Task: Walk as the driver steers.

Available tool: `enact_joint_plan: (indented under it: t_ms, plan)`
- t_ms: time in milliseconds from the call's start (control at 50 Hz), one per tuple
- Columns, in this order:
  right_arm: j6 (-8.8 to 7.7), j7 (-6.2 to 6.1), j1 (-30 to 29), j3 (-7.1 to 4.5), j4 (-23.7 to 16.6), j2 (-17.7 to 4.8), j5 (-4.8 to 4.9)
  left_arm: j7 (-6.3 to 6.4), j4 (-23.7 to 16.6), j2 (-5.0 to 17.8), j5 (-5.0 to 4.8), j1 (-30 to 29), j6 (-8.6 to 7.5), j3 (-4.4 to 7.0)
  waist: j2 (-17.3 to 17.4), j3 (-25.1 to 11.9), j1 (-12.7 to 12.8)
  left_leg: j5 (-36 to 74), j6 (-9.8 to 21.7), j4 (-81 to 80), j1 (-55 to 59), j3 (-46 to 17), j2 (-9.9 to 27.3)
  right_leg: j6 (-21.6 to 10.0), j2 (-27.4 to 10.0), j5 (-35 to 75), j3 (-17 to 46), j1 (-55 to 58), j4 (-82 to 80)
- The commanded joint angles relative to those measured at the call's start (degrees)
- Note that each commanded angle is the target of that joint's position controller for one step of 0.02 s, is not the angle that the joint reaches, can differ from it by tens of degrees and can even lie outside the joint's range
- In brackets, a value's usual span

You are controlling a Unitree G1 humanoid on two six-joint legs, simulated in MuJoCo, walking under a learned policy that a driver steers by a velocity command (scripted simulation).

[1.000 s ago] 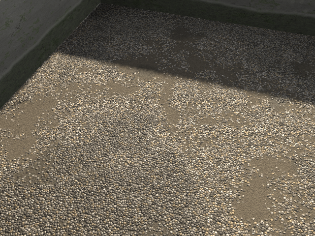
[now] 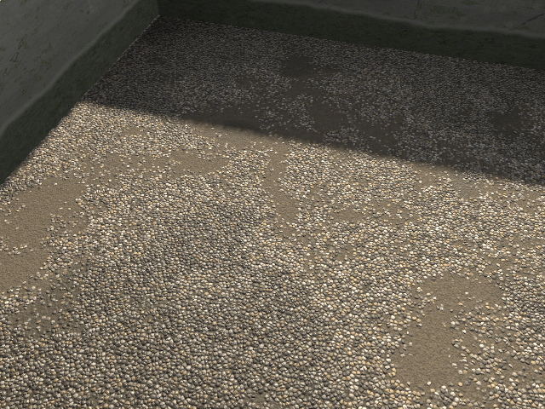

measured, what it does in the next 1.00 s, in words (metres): stands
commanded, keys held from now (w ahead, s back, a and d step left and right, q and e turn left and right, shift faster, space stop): w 1.00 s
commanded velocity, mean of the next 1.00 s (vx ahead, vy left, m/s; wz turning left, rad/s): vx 0.47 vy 0.00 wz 0.00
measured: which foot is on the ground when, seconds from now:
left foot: down 0.00-1.00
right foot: down 0.00-1.00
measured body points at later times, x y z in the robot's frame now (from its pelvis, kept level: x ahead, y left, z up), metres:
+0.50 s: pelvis +0.00 +0.02 -0.01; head -0.01 +0.02 +0.44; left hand +0.19 +0.22 -0.10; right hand +0.21 -0.18 -0.09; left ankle -0.01 +0.11 -0.74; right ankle -0.04 -0.11 -0.74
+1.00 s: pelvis +0.00 +0.02 -0.02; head -0.01 +0.02 +0.43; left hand +0.19 +0.22 -0.10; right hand +0.21 -0.17 -0.09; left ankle -0.01 +0.11 -0.74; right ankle -0.04 -0.11 -0.74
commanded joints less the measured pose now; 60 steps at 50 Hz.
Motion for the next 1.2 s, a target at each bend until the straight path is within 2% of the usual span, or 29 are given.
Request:
enact_joint_plan:
  t_ms: [20, 200, 220, 280, 320, 340, 400, 440, 460, 500, 520, 560, 600, 640, 700, 740, 760, 800, 820, 860, 920, 960, 980, 1020, 1040, 1080, 1140, 1180, 1200]
  plan:
    - [-0.86, -0.02, -4.71, -0.94, -5.95, -3.96, -0.07, 0.22, -5.99, 4.62, 0.1, -3.54, -0.71, 1.43, -0.87, -2.71, 0.0, 15.46, 3.03, -0.59, -3.5, -0.81, 2.93, -1.89, -4.53, 16.71, 3.85, 3.06, -0.32]
    - [-0.84, 0.36, -7.35, -0.56, -9.04, -4.08, 0.02, 0.09, -8.8, 3.4, 0.5, -5.64, -0.83, 1.46, 0.23, -4.74, -0.18, 20.83, 3.14, 2.33, -2.38, -1.14, 3.24, -0.11, -3.42, 15.41, 2.26, 1.24, 3.81]
    - [-0.57, -0.61, -5.04, -0.53, -8.1, -4.6, 0.85, 0.11, -7.52, 2.99, 0.66, -3.11, -1.42, 1.44, 0.93, -7.77, 1.14, 10.86, 3.32, 0.54, -1.75, -3.56, 3.19, 0.29, -2.07, 3.81, 0.85, 3.16, 3.45]
    - [-0.2, 0.28, -10.28, -0.22, -10.93, -4.16, 0.38, -0.06, -9.27, 3.02, 0.24, -6.91, -1.39, 0.99, 0.51, 0.37, -0.33, 17.17, 3.16, 2.05, -5.36, -1.83, 3.3, 0.03, -3.46, 12.8, 2.5, -1.96, 3.59]
    - [-0.74, 0.76, -7.79, -0.32, -10.41, -4.34, -0.22, -0.05, -9.26, 3.58, 0.47, -6.11, -1.34, 1.45, -0.04, -3.56, -0.67, 19.27, 3.08, 2.87, -3.83, -1.32, 3.01, -0.03, -3.93, 15.64, 2.73, 0.03, 4.64]
    - [-0.69, -0.22, -5.37, -0.33, -9.32, -4.82, 0.64, 0.05, -7.97, 3.1, 0.7, -3.37, -2.0, 1.48, 0.55, -7.64, 0.79, 9.98, 3.22, 1.11, -2.48, -3.6, 2.83, 0.36, -2.58, 4.46, 1.15, 2.55, 4.42]
    - [-0.37, 0.5, -10.59, -0.03, -11.98, -4.13, 0.34, -0.04, -9.42, 3.1, 0.23, -7.09, -1.84, 1.11, -0.09, 0.09, -0.6, 17.84, 3.2, 2.75, -5.26, -1.83, 3.25, 0.2, -3.59, 13.42, 2.53, -2.41, 4.31]
    - [-0.81, 0.88, -8.08, -0.11, -11.31, -4.18, -0.23, -0.06, -9.27, 3.46, 0.52, -6.15, -1.64, 1.5, -0.32, -3.96, -0.85, 20.02, 3.12, 3.5, -3.84, -1.25, 3.0, 0.24, -3.91, 16.06, 2.59, -0.17, 5.4]
    - [-0.75, -0.12, -5.76, -0.14, -10.21, -4.63, 0.66, 0.06, -7.95, 2.95, 0.75, -3.23, -2.26, 1.54, 0.56, -8.28, 0.7, 10.75, 3.24, 1.74, -2.43, -3.55, 2.79, 0.62, -2.57, 4.78, 0.95, 2.49, 5.25]
    - [-0.26, -0.37, -8.73, -0.01, -11.38, -4.5, 0.85, 0.01, -7.98, 2.44, 0.72, -4.17, -2.46, 1.18, 1.19, -3.29, 0.83, 8.8, 3.44, 0.97, -4.33, -4.41, 3.07, 0.57, -2.27, 2.76, 0.95, -0.47, 4.51]
    - [-0.44, 0.59, -10.9, 0.2, -12.75, -3.83, 0.35, -0.05, -9.28, 3.05, 0.34, -6.87, -1.95, 1.2, 0.0, -0.26, -0.58, 18.32, 3.3, 3.13, -5.42, -1.81, 3.26, 0.47, -3.53, 13.39, 2.34, -2.49, 4.96]
    - [-0.61, -0.03, -6.1, 0.06, -10.85, -4.47, 0.64, 0.03, -7.8, 3.04, 0.8, -3.16, -2.3, 1.56, 0.64, -7.39, 0.65, 10.42, 3.32, 1.93, -3.38, -3.61, 2.76, 0.7, -2.57, 4.68, 0.92, 1.97, 5.7]
    - [-0.68, 0.66, -10.68, 0.25, -13.01, -3.82, 0.2, -0.02, -9.14, 2.97, 0.48, -6.4, -1.98, 1.22, 0.27, -1.09, -0.51, 18.75, 3.37, 3.47, -5.21, -1.71, 3.12, 0.57, -3.68, 13.92, 2.35, -2.23, 5.28]
    - [-0.73, -0.03, -6.14, 0.13, -11.16, -4.44, 0.72, 0.07, -7.7, 3.23, 0.79, -3.08, -2.37, 1.71, 0.56, -7.71, 0.7, 10.9, 3.39, 2.12, -3.38, -3.63, 2.87, 0.86, -2.44, 4.5, 0.75, 2.08, 6.12]
    - [-0.58, 0.68, -10.76, 0.42, -13.47, -3.65, 0.29, -0.08, -9.03, 3.14, 0.45, -6.51, -2.03, 1.29, 0.03, -0.49, -0.52, 18.38, 3.39, 3.55, -5.92, -1.74, 3.2, 0.61, -3.56, 13.58, 2.32, -2.52, 5.62]
    - [-1.06, 0.99, -8.12, 0.28, -12.6, -3.83, -0.22, -0.07, -8.87, 3.5, 0.72, -5.69, -1.77, 1.65, -0.27, -4.51, -0.76, 20.33, 3.26, 4.33, -4.69, -1.11, 2.97, 0.63, -3.87, 16.04, 2.39, -0.17, 6.64]
    - [-1.0, 0.0, -5.77, 0.2, -11.43, -4.34, 0.73, 0.07, -7.61, 3.01, 0.87, -2.74, -2.4, 1.69, 0.74, -8.92, 0.79, 11.01, 3.37, 2.48, -3.25, -3.44, 2.77, 0.96, -2.6, 4.75, 0.76, 2.59, 6.52]
    - [-0.48, -0.24, -8.73, 0.3, -12.54, -4.19, 0.94, 0.0, -7.69, 2.48, 0.83, -3.9, -2.55, 1.3, 1.37, -3.55, 0.93, 8.73, 3.56, 1.49, -5.4, -4.39, 3.12, 0.82, -2.29, 2.49, 0.81, -0.49, 5.6]
    - [-0.65, 0.71, -10.8, 0.54, -13.85, -3.51, 0.38, -0.09, -8.98, 3.03, 0.46, -6.77, -2.0, 1.29, 0.06, -0.33, -0.47, 18.21, 3.38, 3.65, -6.57, -1.7, 3.27, 0.72, -3.5, 13.09, 2.23, -2.62, 5.91]
    - [-0.81, 0.07, -5.86, 0.35, -11.83, -4.18, 0.69, -0.02, -7.57, 2.96, 0.88, -3.09, -2.35, 1.62, 0.69, -7.58, 0.7, 9.99, 3.34, 2.41, -4.53, -3.47, 2.78, 0.88, -2.61, 4.38, 0.91, 1.95, 6.65]
    - [-0.78, 0.72, -10.45, 0.58, -14.06, -3.49, 0.26, -0.12, -8.87, 3.1, 0.48, -6.66, -2.09, 1.3, -0.06, -0.46, -0.51, 17.83, 3.34, 3.83, -6.73, -1.56, 3.18, 0.61, -3.6, 13.51, 2.48, -2.59, 6.02]
    - [-1.21, 1.01, -7.75, 0.43, -13.13, -3.65, -0.26, -0.12, -8.72, 3.43, 0.73, -5.88, -1.82, 1.64, -0.41, -4.49, -0.8, 19.75, 3.18, 4.66, -5.42, -0.89, 2.95, 0.59, -3.91, 16.03, 2.57, -0.29, 6.98]
    - [-1.14, 0.02, -5.36, 0.34, -11.91, -4.12, 0.71, 0.03, -7.47, 2.9, 0.87, -2.93, -2.45, 1.67, 0.57, -9.01, 0.73, 10.4, 3.28, 2.8, -3.93, -3.14, 2.76, 0.91, -2.64, 4.75, 0.95, 2.57, 6.89]
    - [-0.62, -0.22, -8.34, 0.42, -12.99, -3.98, 0.93, -0.04, -7.59, 2.35, 0.82, -4.11, -2.59, 1.27, 1.26, -3.61, 0.89, 8.14, 3.45, 1.78, -6.05, -4.04, 3.09, 0.75, -2.3, 2.44, 1.01, -0.51, 5.93]
    - [-0.78, 0.71, -10.42, 0.66, -14.29, -3.32, 0.35, -0.15, -8.86, 2.91, 0.47, -7.01, -2.02, 1.26, 0.0, -0.31, -0.5, 17.64, 3.27, 3.96, -7.19, -1.41, 3.25, 0.64, -3.51, 13.1, 2.45, -2.74, 6.17]
    - [-0.93, 0.07, -5.42, 0.45, -12.21, -3.94, 0.64, -0.07, -7.45, 2.85, 0.86, -3.27, -2.38, 1.59, 0.53, -7.67, 0.63, 9.38, 3.22, 2.72, -5.03, -3.1, 2.79, 0.78, -2.62, 4.4, 1.14, 1.88, 6.91]
    - [-0.88, 0.7, -10.05, 0.65, -14.38, -3.32, 0.21, -0.17, -8.77, 3.02, 0.48, -6.84, -2.1, 1.26, -0.09, -0.45, -0.55, 17.28, 3.23, 4.15, -7.2, -1.23, 3.17, 0.49, -3.6, 13.59, 2.73, -2.74, 6.2]
    - [-1.29, 0.98, -7.36, 0.49, -13.41, -3.49, -0.32, -0.17, -8.6, 3.38, 0.73, -6.01, -1.83, 1.6, -0.44, -4.48, -0.85, 19.19, 3.06, 4.98, -5.83, -0.56, 2.96, 0.45, -3.92, 16.16, 2.83, -0.47, 7.15]
    - [-1.23, -0.01, -4.9, 0.41, -12.16, -3.92, 0.66, -0.01, -7.36, 2.83, 0.85, -3.03, -2.47, 1.62, 0.41, -9.09, 0.66, 9.83, 3.15, 3.14, -4.27, -2.73, 2.78, 0.77, -2.63, 4.86, 1.19, 2.47, 7.06]
Keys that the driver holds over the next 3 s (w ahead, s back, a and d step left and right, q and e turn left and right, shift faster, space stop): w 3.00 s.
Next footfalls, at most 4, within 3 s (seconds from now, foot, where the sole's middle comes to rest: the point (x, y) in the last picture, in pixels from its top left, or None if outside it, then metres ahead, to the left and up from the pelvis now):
none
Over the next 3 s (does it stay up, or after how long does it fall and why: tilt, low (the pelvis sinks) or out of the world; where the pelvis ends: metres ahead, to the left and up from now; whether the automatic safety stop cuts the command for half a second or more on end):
stays up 0.00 0.01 -0.02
